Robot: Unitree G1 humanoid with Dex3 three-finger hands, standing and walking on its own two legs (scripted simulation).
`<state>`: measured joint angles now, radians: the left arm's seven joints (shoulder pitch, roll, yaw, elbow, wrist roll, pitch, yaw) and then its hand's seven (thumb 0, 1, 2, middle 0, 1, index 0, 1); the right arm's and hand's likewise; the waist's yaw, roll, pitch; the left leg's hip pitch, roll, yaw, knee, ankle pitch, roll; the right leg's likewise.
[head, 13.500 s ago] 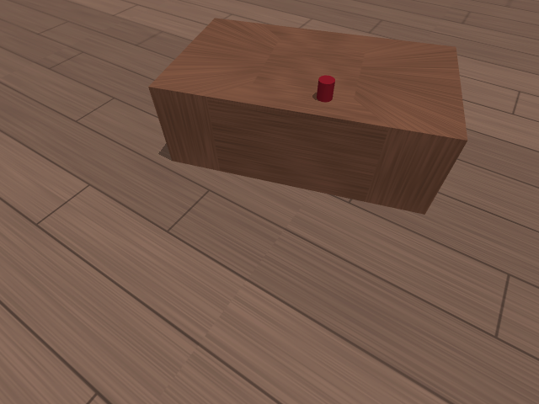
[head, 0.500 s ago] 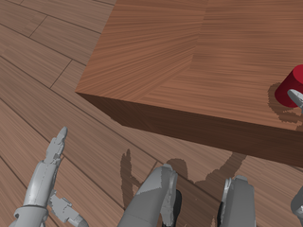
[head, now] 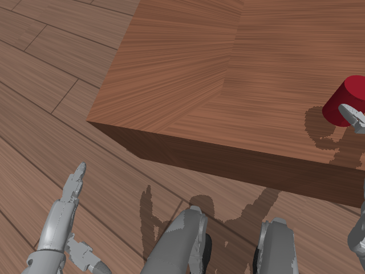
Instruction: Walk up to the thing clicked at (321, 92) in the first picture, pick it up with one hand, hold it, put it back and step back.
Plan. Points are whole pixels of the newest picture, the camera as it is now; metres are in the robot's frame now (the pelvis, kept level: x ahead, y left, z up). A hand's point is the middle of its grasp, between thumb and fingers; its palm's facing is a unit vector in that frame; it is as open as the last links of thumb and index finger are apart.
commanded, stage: settle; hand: right
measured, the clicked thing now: (349, 102) +0.50 -0.23 -0.05
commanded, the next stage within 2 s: lift in 0.16 s
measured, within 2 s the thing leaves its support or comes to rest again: neither
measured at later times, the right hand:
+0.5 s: hand out of the picture +0.49 -0.25 +0.01, palm faces +0.30 +0.95 +0.01, open 6.8 cm
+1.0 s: hand out of the picture +0.42 -0.24 +0.10, palm faces +0.30 +0.95 +0.01, open 6.8 cm
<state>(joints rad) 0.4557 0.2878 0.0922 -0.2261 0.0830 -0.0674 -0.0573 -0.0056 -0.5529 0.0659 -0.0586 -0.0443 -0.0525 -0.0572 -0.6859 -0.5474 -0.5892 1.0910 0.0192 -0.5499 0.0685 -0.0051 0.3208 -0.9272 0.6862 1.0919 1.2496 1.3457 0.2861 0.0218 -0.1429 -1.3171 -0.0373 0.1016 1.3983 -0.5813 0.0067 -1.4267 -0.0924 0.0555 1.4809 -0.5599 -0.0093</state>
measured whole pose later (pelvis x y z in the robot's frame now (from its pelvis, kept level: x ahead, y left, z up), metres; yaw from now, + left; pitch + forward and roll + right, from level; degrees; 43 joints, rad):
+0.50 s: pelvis +0.01 +0.00 +0.03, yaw +0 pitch +27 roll +6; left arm 0.45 0.28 0.10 -0.20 0.08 -0.03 -0.06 -0.01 -0.54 0.06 -0.06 -0.05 -0.05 -0.05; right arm -0.64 -0.49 -0.56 1.05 0.03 -0.52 0.05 0.00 0.32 -0.94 0.68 1.10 1.25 1.36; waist 0.26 0.01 -0.15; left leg -1.20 -0.04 0.09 1.29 -0.56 0.01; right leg -1.30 -0.09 0.05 1.38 -0.55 -0.01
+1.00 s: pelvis +0.02 -0.01 +0.08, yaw -2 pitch +18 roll +3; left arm 0.44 0.25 0.10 0.01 0.04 0.00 -0.04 -0.01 -0.55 0.06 -0.05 -0.04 -0.05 -0.05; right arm -0.41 -0.29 -0.39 0.80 0.09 -0.45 0.01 0.00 0.33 -0.95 0.68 1.10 1.25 1.36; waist 0.13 0.00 -0.15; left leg -0.90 -0.01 0.05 1.09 -0.50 -0.01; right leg -0.98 -0.06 -0.01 1.15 -0.48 -0.02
